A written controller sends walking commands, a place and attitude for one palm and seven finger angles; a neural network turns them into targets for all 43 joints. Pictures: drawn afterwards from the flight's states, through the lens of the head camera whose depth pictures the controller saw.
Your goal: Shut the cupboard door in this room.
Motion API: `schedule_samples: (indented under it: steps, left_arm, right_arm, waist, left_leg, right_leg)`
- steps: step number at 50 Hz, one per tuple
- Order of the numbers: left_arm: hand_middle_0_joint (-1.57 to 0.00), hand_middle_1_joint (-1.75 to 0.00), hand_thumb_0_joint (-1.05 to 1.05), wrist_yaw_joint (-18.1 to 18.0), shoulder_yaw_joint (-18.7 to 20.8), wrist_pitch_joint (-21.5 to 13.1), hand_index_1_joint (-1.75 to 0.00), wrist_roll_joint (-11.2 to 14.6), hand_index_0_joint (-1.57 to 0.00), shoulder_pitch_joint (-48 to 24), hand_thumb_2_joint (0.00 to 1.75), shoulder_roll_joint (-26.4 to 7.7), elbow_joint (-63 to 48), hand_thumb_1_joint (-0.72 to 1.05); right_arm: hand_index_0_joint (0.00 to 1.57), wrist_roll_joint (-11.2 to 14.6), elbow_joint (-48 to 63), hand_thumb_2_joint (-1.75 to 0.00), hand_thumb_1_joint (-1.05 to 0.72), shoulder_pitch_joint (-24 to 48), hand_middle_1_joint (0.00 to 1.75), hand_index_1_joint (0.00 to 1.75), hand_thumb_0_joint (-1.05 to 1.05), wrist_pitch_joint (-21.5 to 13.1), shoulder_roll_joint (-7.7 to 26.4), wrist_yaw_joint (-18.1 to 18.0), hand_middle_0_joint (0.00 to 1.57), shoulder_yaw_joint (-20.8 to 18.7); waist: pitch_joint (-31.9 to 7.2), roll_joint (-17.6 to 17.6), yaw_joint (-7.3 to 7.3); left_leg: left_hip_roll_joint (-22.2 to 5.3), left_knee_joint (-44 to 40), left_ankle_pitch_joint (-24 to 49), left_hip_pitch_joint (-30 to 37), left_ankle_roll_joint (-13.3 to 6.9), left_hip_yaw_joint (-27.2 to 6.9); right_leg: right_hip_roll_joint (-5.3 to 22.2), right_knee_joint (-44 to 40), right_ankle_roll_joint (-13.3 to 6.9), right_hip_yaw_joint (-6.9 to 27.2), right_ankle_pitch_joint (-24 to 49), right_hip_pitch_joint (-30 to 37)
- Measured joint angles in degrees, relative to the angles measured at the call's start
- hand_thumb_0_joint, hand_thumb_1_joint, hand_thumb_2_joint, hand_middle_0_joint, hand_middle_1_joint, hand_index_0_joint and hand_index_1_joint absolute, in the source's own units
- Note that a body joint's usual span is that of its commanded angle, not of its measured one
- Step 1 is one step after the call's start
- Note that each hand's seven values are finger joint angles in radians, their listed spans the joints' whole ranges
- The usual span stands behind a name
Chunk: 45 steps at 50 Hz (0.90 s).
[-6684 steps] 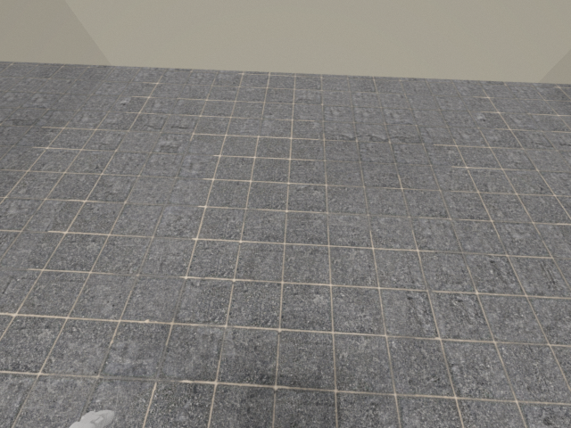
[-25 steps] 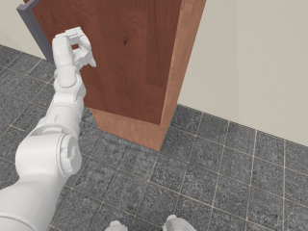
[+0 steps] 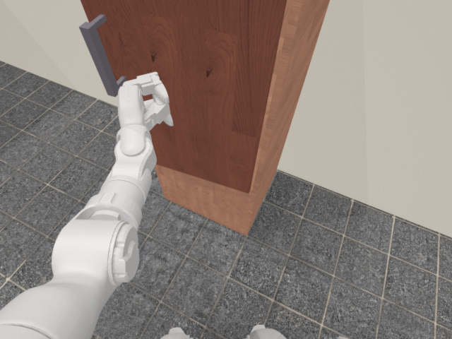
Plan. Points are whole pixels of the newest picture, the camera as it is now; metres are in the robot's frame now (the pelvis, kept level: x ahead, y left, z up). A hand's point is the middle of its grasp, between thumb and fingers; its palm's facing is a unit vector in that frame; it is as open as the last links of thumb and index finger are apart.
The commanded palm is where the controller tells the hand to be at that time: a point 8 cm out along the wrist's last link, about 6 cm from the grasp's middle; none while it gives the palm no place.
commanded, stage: draw the hand back to the body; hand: left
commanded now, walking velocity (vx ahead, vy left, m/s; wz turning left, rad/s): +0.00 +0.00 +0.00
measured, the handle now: (107, 58) +0.67 +0.19 +0.11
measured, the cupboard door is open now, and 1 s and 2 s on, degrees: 6 6 6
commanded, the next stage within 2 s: step back with the hand held close in 1.54 s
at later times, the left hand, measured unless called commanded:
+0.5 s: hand (94, 154) +0.37 +0.16 +0.16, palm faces +0.08 -1.00 -0.03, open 3.1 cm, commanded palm +0.33 +0.21 +0.16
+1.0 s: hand out of the picture +0.24 +0.25 +0.19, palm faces +0.36 -0.88 -0.32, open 4.8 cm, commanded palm +0.19 +0.30 +0.21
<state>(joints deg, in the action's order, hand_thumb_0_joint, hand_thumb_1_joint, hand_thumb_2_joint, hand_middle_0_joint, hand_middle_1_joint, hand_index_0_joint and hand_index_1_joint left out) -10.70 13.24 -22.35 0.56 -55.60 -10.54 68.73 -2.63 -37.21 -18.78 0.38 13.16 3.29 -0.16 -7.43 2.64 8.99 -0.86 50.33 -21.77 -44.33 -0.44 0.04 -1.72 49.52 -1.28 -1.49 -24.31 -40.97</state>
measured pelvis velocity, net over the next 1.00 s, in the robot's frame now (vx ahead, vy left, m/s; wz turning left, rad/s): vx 0.02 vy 0.02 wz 0.02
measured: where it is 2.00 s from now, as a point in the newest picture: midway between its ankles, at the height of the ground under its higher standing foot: outside the picture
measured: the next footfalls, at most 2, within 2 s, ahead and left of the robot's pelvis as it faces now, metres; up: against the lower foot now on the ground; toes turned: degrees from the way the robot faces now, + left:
none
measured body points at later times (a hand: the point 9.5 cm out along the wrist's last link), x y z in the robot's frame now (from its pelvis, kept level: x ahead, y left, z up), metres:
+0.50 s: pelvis +0.00 +0.01 +0.03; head +0.00 -0.01 +0.48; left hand +0.36 +0.21 +0.16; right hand +0.13 -0.25 -0.07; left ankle +0.02 +0.11 -0.69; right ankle -0.01 -0.11 -0.69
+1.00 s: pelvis +0.02 +0.02 +0.05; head +0.00 -0.01 +0.50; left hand +0.22 +0.30 +0.21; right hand +0.21 -0.18 -0.04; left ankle +0.02 +0.11 -0.69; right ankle -0.01 -0.11 -0.69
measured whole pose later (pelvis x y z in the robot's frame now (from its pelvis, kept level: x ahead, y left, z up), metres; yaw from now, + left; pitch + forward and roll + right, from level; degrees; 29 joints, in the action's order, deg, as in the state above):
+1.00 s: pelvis +0.02 +0.02 +0.05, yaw +1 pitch -3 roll +0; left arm -3.8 12.3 -2.8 3.9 15.9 -17.5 -12.2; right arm 0.6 -33.9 -10.7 -0.1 11.7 -3.4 3.7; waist -0.7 4.2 -3.4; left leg 1.5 24.0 -12.8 -8.0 -1.8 0.5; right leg 0.4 22.4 0.2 -0.8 -14.9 -4.2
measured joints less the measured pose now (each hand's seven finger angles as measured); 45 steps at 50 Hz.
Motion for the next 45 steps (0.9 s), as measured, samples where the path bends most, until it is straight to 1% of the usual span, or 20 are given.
schedule_samples:
  steps: [3, 5, 8, 12, 15, 20, 24, 28, 32, 39, 45]
  left_arm:
    - [-1.31, -1.49, 0.02, 1.5, 2.2, -0.2, -1.5, 0.0, -1.3, 1.0, 0.9, -1.3, -1.2, 0.9]
    - [-1.31, -1.49, 0.02, 2.8, 2.9, 0.1, -1.5, 0.8, -1.3, 4.1, 0.9, -1.7, -4.2, 0.9]
    - [-1.3, -1.49, 0.02, 4.9, 3.0, 1.5, -1.5, 2.6, -1.3, 10.4, 0.9, -1.8, -10.1, 0.9]
    - [-1.3, -1.49, 0.02, 6.9, 1.4, 4.0, -1.5, 5.4, -1.3, 19.4, 0.9, -1.2, -19.7, 0.9]
    - [-1.3, -1.49, 0.02, 8.0, -0.4, 5.7, -1.5, 6.7, -1.3, 24.8, 0.9, -0.7, -26.4, 0.9]
    - [-1.3, -1.49, 0.02, 9.8, -2.8, 9.1, -1.5, 8.1, -1.3, 31.3, 0.9, -0.2, -35.5, 0.9]
    - [-1.28, -1.47, 0.02, 11.5, -3.8, 12.4, -1.47, 9.4, -1.28, 36.4, 0.9, -0.1, -42.4, 0.9]
    - [-1.22, -1.4, 0.02, 10.2, -7.0, 14.5, -1.41, 6.2, -1.22, 43.7, 0.9, -2.1, -50.6, 0.9]
    - [-1.14, -1.31, 0.02, 9.2, -8.3, 16.3, -1.31, 4.5, -1.14, 49.9, 0.9, -3.4, -57.5, 0.9]
    - [-0.96, -1.12, 0.02, 7.8, -7.2, 18.9, -1.12, 3.4, -0.96, 58.2, 0.9, -4.8, -67.7, 0.9]
    - [-0.8, -0.94, 0.02, 7.2, -4.3, 19.5, -0.95, 3.3, -0.8, 65.6, 0.9, -5.8, -75.8, 0.9]
  right_arm:
    - [0.2, 0.1, 0.3, -0.9, -0.91, -1.4, 0.3, 0.3, 0.01, 0.5, -0.2, -0.1, 0.2, 0.2]
    - [0.2, 0.5, 0.7, -0.9, -0.91, -3.1, 0.3, 0.3, 0.01, 1.2, -0.1, -0.2, 0.2, 0.0]
    - [0.2, 1.4, 0.8, -0.9, -0.91, -5.4, 0.3, 0.3, 0.01, 2.1, 0.3, -0.6, 0.2, -0.2]
    - [0.2, 2.7, 0.4, -0.9, -0.91, -6.9, 0.3, 0.3, 0.01, 2.3, 0.8, -1.5, 0.2, -0.6]
    - [0.2, 3.4, -0.1, -0.9, -0.91, -6.4, 0.3, 0.3, 0.01, 1.6, 1.1, -2.4, 0.2, -0.8]
    - [0.2, 4.4, 0.1, -0.9, -0.91, -2.8, 0.3, 0.3, 0.01, -0.3, 1.7, -3.7, 0.2, -0.9]
    - [0.2, 5.0, 1.5, -0.9, -0.91, 1.1, 0.3, 0.3, 0.01, -1.5, 1.9, -4.5, 0.2, -0.4]
    - [0.2, 5.3, 3.6, -0.9, -0.91, 5.6, 0.3, 0.3, 0.01, -0.6, 1.0, -5.8, 0.2, 0.3]
    - [0.2, 5.2, 5.2, -0.9, -0.91, 8.8, 0.3, 0.3, 0.01, 0.1, 0.2, -6.9, 0.2, 1.5]
    - [0.2, 4.4, 5.8, -0.9, -0.91, 10.6, 0.3, 0.3, 0.01, -0.3, -0.7, -7.2, 0.2, 3.3]
    - [0.2, 3.6, 4.6, -0.9, -0.91, 9.6, 0.3, 0.3, 0.01, -0.4, -1.4, -6.8, 0.2, 4.0]
  waist:
    - [-0.1, 0.1, -0.08]
    - [-0.2, 0.3, -0.63]
    - [0.1, 0.7, -1.73]
    - [0.8, 0.9, -3.13]
    - [1.3, 0.9, -4.12]
    - [1.7, 0.7, -5.72]
    - [1.7, 0.8, -7.15]
    - [2.8, 0.5, -8.06]
    - [4.0, 0.4, -9.38]
    - [6.1, 0.7, -11.61]
    - [6.7, 1.2, -12.36]
  left_leg:
    - [-0.3, -0.4, 0.2, 0.2, 0.0, 0.8]
    - [-0.5, -1.3, 0.3, 1.4, -0.1, 1.4]
    - [-0.7, -3.2, 0.6, 4.5, -0.2, 2.1]
    - [-0.9, -5.7, 1.3, 8.9, -0.2, 2.1]
    - [-0.8, -7.2, 1.7, 11.7, -0.2, 1.7]
    - [-0.3, -9.2, 2.5, 15.6, -0.4, 1.4]
    - [0.2, -11.0, 3.2, 18.7, -0.7, 1.5]
    - [0.9, -14.9, 4.8, 23.6, -0.8, 1.6]
    - [1.3, -18.8, 6.4, 27.8, -1.0, 1.3]
    - [2.0, -23.6, 8.4, 33.1, -1.2, 0.5]
    - [2.3, -25.8, 9.0, 35.5, -1.4, 0.4]
  right_leg:
    - [-0.2, 0.0, 0.0, 0.8, 0.3, -0.3]
    - [-0.4, -0.7, 0.0, 1.5, 0.6, 0.6]
    - [-0.7, -2.6, 0.1, 2.2, 1.2, 3.3]
    - [-0.8, -5.7, 0.1, 2.3, 2.2, 8.0]
    - [-0.8, -7.7, 0.2, 1.9, 2.8, 11.2]
    - [-0.4, -10.1, 0.4, 1.6, 3.6, 15.4]
    - [0.1, -11.6, 0.6, 1.6, 4.1, 18.5]
    - [0.8, -14.8, 0.9, 1.8, 5.2, 23.0]
    - [1.2, -18.7, 1.1, 1.6, 6.7, 27.5]
    - [1.8, -24.1, 1.3, 0.8, 8.7, 33.3]
    - [2.1, -26.5, 1.5, 0.6, 9.4, 35.9]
